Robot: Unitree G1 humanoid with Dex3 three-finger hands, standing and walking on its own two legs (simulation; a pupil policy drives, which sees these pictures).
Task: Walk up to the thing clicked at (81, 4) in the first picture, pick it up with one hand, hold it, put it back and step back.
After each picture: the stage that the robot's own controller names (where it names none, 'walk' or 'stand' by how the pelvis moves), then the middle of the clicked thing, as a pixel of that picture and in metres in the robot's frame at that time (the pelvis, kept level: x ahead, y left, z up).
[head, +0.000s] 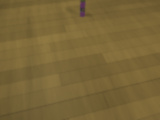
stand; (82, 8) +2.03 -0.05 -0.65
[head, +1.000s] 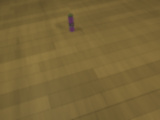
walk; (71, 23) +1.90 +0.20 -0.63
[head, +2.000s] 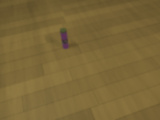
walk; (64, 38) +1.35 +0.24 -0.65
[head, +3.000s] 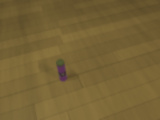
walk; (61, 70) +0.88 +0.20 -0.65
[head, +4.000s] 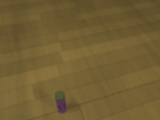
walk; (61, 102) +0.55 +0.15 -0.62
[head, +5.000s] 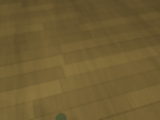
stand; out of the picture +0.42 +0.13 -0.64
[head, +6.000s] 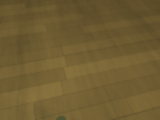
stand; out of the picture +0.40 +0.13 -0.65
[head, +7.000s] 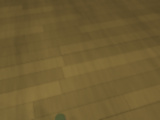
stand; out of the picture +0.43 +0.14 -0.66
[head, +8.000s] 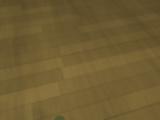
stand; out of the picture +0.41 +0.14 -0.66
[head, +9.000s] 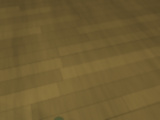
stand; out of the picture +0.41 +0.14 -0.66
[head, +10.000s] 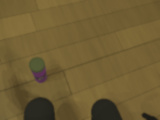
go down; (39, 71) +0.45 +0.17 -0.40
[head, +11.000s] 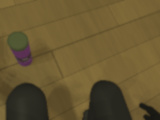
go down; (22, 51) +0.47 +0.21 -0.27
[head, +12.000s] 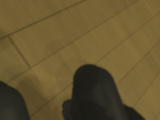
close in; out of the picture +0.45 +0.26 -0.17
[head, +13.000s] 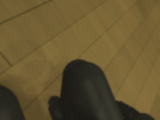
close; out of the picture +0.46 +0.27 -0.16
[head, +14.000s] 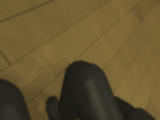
lift; out of the picture +0.42 +0.26 -0.17
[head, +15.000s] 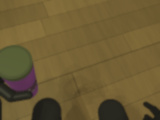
lift; (22, 78) +0.32 +0.18 +0.02
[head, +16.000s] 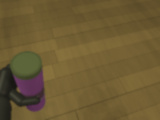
hold; (31, 86) +0.31 +0.16 +0.04
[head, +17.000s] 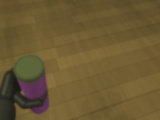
hold; (35, 89) +0.30 +0.15 +0.05
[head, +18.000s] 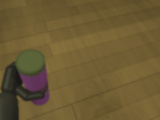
crouch; (36, 82) +0.34 +0.14 +0.01
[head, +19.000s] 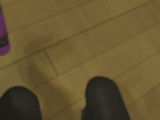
lower; out of the picture +0.48 +0.21 -0.03
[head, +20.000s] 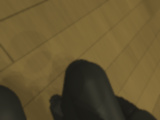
lower; out of the picture +0.44 +0.29 -0.16
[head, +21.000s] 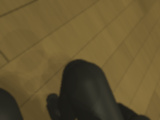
lower; out of the picture +0.45 +0.29 -0.17
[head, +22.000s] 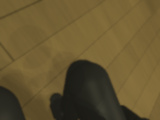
lower; out of the picture +0.44 +0.29 -0.16
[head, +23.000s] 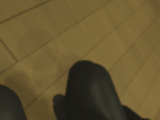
lower; out of the picture +0.43 +0.28 -0.16
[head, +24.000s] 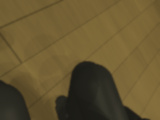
draw back; out of the picture +0.43 +0.25 -0.15
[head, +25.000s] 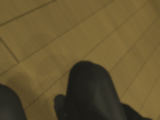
rise; out of the picture +0.43 +0.27 -0.17
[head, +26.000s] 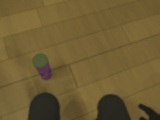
walk; (43, 68) +0.47 +0.19 -0.38
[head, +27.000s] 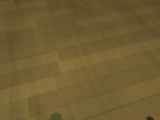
stand; out of the picture +0.41 +0.15 -0.59
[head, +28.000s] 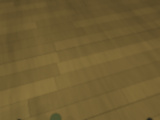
stand; out of the picture +0.41 +0.15 -0.60
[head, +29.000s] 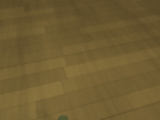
stand; out of the picture +0.42 +0.13 -0.65
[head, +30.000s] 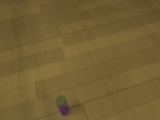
walk; (63, 106) +0.46 +0.15 -0.63
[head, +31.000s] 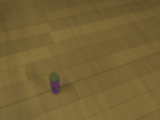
walk; (55, 84) +0.60 +0.15 -0.64
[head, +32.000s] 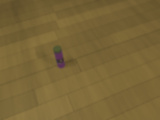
walk; (59, 57) +0.90 +0.25 -0.63
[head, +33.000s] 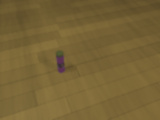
stand; (60, 62) +1.01 +0.19 -0.64
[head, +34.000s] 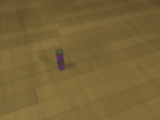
stand; (60, 60) +1.03 +0.19 -0.66
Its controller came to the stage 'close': yes
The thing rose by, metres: 0.69
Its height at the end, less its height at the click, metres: +0.00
